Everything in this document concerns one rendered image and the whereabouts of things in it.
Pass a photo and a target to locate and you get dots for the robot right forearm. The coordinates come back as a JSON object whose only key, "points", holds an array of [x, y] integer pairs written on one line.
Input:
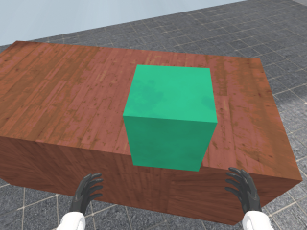
{"points": [[255, 220]]}

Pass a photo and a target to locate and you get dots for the robot left forearm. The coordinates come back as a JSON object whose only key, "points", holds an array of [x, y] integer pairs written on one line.
{"points": [[72, 221]]}

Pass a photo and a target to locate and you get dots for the left robot hand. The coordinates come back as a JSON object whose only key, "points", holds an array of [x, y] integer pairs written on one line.
{"points": [[82, 196]]}

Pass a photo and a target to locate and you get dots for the carton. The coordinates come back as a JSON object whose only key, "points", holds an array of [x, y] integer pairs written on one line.
{"points": [[170, 116]]}

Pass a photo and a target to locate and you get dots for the pedestal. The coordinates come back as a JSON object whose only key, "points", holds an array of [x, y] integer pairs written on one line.
{"points": [[61, 118]]}

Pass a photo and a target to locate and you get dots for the right robot hand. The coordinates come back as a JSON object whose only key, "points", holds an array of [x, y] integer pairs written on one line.
{"points": [[247, 194]]}

